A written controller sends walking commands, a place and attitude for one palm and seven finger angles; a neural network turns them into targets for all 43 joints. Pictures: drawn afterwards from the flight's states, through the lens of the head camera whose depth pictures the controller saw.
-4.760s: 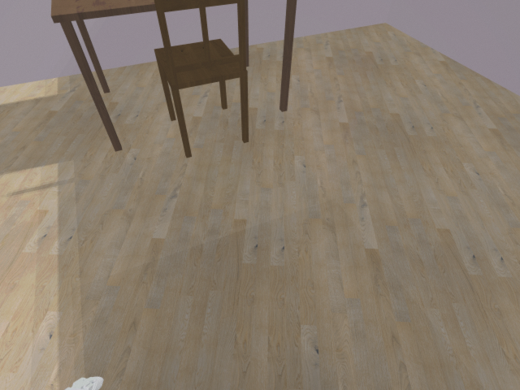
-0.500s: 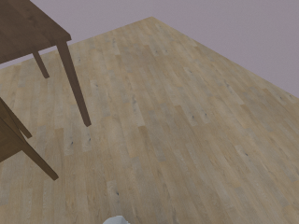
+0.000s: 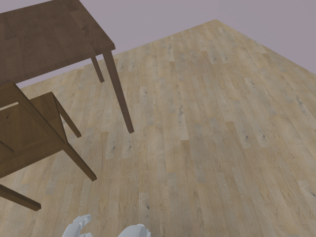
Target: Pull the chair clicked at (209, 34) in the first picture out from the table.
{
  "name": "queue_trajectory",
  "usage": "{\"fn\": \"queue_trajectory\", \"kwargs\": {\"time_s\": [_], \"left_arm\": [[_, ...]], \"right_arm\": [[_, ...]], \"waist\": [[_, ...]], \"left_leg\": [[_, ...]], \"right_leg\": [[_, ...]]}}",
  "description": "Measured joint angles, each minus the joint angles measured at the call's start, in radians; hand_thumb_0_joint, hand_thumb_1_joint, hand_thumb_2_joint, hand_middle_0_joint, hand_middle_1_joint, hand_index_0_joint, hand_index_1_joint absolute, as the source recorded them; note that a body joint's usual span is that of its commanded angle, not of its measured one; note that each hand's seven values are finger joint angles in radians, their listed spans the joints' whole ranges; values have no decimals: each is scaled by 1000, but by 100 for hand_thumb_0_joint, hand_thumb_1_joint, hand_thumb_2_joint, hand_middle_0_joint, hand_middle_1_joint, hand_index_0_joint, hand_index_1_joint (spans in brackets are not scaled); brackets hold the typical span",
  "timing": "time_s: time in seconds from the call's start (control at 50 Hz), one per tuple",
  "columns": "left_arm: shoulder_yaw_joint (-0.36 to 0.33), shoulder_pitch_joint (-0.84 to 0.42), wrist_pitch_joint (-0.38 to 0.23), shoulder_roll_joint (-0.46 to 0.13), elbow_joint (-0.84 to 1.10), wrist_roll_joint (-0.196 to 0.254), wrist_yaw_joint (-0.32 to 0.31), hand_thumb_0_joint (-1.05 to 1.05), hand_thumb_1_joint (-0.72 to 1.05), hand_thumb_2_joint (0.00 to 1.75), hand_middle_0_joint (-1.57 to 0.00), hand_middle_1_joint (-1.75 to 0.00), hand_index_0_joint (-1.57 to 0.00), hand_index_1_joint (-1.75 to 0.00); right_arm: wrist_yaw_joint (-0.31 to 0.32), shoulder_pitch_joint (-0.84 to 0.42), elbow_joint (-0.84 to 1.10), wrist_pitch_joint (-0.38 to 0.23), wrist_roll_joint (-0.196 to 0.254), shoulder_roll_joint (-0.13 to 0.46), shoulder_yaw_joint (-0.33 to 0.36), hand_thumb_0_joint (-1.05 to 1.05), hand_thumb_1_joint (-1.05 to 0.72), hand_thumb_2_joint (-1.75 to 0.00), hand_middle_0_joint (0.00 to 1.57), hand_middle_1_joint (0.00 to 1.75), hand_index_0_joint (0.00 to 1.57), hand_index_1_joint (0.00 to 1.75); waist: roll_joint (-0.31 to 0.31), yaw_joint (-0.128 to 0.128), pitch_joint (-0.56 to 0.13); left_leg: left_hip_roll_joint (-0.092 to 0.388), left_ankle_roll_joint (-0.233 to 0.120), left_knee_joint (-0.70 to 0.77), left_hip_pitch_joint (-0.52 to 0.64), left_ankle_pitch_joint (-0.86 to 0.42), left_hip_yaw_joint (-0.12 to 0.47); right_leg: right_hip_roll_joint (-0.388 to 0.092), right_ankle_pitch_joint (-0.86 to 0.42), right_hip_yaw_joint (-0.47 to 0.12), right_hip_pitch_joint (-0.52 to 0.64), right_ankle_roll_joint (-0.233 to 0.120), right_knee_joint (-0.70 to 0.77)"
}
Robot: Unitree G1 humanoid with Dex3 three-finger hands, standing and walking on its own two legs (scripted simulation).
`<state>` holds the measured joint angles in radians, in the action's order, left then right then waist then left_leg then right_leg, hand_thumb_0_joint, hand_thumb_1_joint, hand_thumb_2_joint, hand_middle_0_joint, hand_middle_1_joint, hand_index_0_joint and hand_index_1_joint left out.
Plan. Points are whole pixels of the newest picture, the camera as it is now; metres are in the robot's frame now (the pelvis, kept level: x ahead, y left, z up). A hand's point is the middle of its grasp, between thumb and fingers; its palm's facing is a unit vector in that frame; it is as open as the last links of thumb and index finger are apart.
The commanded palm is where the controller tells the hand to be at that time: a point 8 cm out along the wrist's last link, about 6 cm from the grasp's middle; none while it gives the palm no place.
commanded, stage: turn to face it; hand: left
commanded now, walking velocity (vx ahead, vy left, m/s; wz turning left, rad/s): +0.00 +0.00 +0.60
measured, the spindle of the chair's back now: out of the picture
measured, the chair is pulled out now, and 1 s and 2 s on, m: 0.00 0.00 0.00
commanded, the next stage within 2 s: take the last steps up to it in 0.78 s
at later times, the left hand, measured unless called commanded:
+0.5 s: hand out of the picture -0.04 +0.26 -0.17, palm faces +0.36 -0.89 -0.28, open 7.4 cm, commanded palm none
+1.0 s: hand out of the picture -0.02 +0.19 -0.14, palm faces +0.49 -0.83 -0.25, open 7.4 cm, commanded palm none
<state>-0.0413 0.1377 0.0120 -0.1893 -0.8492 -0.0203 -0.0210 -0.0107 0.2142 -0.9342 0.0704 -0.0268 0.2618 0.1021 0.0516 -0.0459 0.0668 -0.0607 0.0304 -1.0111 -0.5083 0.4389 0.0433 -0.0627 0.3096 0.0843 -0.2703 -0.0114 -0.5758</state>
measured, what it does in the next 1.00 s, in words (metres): steps on the spot, turning left: left foot, then right foot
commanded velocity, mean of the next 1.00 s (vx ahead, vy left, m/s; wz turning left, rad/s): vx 0.04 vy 0.01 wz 0.38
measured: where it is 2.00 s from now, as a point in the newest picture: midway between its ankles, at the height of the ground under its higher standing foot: outside the picture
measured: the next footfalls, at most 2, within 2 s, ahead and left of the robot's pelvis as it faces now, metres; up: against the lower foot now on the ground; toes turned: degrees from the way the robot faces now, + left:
left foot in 0.36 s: +0.00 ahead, +0.14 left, +0.00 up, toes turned +21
right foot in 0.76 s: +0.11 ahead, -0.07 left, +0.00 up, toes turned +19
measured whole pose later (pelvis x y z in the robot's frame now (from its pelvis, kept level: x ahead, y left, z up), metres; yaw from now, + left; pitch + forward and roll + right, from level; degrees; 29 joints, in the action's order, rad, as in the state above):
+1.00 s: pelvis +0.01 -0.01 +0.01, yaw +30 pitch -2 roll +2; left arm -0.03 0.22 0.00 -0.16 -0.93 -0.03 -0.01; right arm -0.02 0.22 -1.01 0.07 -0.03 0.24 0.07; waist 0.03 -0.01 0.06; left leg 0.02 0.04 -1.04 -0.40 0.40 0.00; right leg -0.08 0.24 0.16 -0.22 -0.03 -0.48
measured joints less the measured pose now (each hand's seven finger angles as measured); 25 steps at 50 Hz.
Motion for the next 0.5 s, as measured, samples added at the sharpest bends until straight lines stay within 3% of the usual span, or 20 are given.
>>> {"fn": "queue_trajectory", "kwargs": {"time_s": [0.06,0.12,0.28,0.34,0.36,0.42,0.5], "left_arm": [[7,22,0,9,-8,-1,0,1,90,90,-20,-30,-20,-30],[12,41,-3,12,-16,-3,3,1,90,90,-20,-30,-20,-30],[5,97,7,-19,-45,-11,11,1,90,90,-20,-30,-21,-30],[-10,120,16,-50,-59,-6,12,1,90,90,-20,-30,-21,-30],[-16,130,21,-61,-63,-1,14,1,90,90,-20,-30,-21,-30],[-32,115,55,-96,-87,2,7,1,90,90,-20,-30,-20,-30],[-39,88,58,-105,-90,5,12,1,91,90,-19,-30,-20,-30]], "right_arm": [[-8,-7,4,2,0,15,2,0,-90,-90,19,30,20,30],[-12,-18,2,9,1,20,-3,0,-91,-90,19,30,20,30],[-17,-95,8,12,8,13,-29,0,-91,-90,19,30,20,30],[-19,-117,31,-8,8,8,-40,0,-91,-90,19,30,20,30],[-20,-120,41,-20,5,9,-42,0,-90,-90,19,30,20,30],[-12,-132,51,-45,8,-10,-51,0,-90,-90,19,30,20,30],[4,-117,49,-48,5,-25,-62,0,-90,-90,20,30,20,30]], "waist": [[-6,-2,8],[-19,3,16],[-55,51,46],[-73,65,44],[-75,67,38],[-102,79,51],[-90,77,44]], "left_leg": [[41,26,-152,-30,-46,-34],[76,45,-141,-10,-48,-50],[105,34,164,126,-1,-112],[96,12,368,215,-101,-150],[94,-13,414,233,-136,-150],[76,-55,369,217,-89,-135],[67,-57,441,248,-127,-90]], "right_leg": [[-24,-10,40,37,-3,38],[-49,-8,80,59,-2,53],[-109,28,177,56,23,6],[-136,66,212,33,47,-64],[-145,84,205,4,57,-124],[-118,240,67,-107,89,-386],[-73,171,-13,-193,104,-528]]}}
